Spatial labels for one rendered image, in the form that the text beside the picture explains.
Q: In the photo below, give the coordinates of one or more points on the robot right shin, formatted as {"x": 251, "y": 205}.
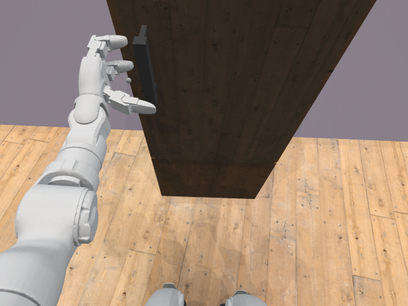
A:
{"x": 240, "y": 292}

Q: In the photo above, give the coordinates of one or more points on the left robot hand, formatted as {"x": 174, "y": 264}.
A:
{"x": 95, "y": 74}

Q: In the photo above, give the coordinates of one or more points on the left robot upper arm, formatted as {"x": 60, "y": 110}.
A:
{"x": 53, "y": 222}

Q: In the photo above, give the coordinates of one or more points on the left robot forearm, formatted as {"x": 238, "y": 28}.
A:
{"x": 82, "y": 154}

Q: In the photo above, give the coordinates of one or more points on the robot shin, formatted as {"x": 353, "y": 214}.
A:
{"x": 240, "y": 292}
{"x": 169, "y": 285}

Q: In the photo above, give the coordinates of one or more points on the cupboard door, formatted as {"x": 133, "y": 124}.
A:
{"x": 234, "y": 77}

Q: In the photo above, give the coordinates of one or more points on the handle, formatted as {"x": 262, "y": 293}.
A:
{"x": 142, "y": 55}

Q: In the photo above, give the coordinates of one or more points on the robot left shin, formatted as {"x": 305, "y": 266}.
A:
{"x": 169, "y": 285}

